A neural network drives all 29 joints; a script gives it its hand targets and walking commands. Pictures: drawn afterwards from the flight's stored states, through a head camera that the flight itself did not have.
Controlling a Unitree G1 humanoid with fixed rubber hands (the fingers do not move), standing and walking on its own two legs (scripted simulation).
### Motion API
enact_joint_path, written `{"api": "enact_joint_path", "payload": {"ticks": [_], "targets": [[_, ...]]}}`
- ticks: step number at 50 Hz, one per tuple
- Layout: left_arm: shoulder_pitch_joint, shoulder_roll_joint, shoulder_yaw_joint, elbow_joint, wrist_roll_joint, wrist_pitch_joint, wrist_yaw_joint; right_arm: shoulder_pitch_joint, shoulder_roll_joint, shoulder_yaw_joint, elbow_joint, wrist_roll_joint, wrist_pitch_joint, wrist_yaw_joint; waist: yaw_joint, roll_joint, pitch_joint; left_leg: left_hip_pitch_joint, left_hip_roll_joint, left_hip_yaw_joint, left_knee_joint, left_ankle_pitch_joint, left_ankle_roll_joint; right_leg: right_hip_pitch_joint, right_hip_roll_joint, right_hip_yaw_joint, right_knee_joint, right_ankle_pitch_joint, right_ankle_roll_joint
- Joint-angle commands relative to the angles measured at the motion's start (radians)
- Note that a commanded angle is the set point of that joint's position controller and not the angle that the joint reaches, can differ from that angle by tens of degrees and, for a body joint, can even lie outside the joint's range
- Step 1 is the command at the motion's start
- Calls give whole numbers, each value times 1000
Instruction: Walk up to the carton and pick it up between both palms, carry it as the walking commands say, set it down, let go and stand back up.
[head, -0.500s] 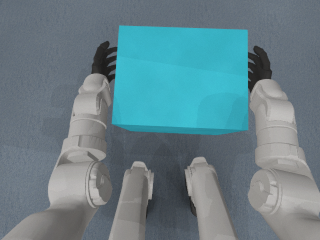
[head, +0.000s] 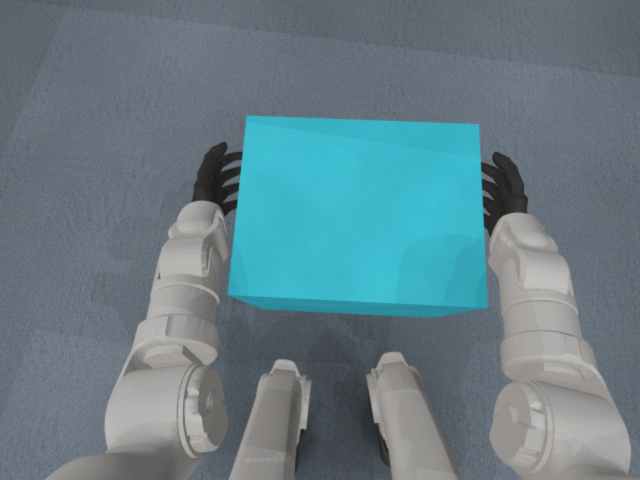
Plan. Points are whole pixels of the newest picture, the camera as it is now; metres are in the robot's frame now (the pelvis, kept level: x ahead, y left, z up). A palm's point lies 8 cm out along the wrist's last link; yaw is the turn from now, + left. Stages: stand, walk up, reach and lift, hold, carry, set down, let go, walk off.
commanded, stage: reach and lift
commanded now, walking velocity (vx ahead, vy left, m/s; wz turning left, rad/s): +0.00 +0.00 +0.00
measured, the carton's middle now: (352, 232) +0.43 -0.03 -0.13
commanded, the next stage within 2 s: none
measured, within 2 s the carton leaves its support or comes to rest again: neither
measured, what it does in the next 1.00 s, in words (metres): rises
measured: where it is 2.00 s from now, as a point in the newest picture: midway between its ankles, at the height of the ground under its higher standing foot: (338, 442)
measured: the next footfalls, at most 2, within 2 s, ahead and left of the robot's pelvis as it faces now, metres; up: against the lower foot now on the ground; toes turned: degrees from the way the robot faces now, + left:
none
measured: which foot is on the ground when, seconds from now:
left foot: down 0.00-1.00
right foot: down 0.00-1.00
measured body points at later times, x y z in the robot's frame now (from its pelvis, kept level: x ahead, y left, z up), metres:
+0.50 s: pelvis +0.03 +0.00 +0.07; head +0.20 +0.00 +0.48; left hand +0.45 +0.16 +0.01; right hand +0.42 -0.21 +0.01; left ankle +0.07 +0.12 -0.56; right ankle +0.08 -0.13 -0.56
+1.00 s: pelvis +0.05 +0.00 +0.13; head +0.17 +0.00 +0.57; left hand +0.43 +0.16 +0.08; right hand +0.39 -0.21 +0.08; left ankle +0.07 +0.12 -0.56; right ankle +0.08 -0.13 -0.56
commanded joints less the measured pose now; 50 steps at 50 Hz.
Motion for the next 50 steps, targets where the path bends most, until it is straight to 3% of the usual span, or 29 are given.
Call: {"api": "enact_joint_path", "payload": {"ticks": [1,50], "targets": [[-561,-991,-506,-41,-140,-16,-275,-616,949,541,-63,160,-22,283,-18,-2,-865,459,-46,85,-191,252,16,621,58,-121,-139,288,-7],[-131,-1025,-531,-145,-36,19,-340,-178,1005,581,-153,47,12,334,-18,-4,-526,1020,8,8,-724,456,26,1180,7,-45,-673,497,-27]]}}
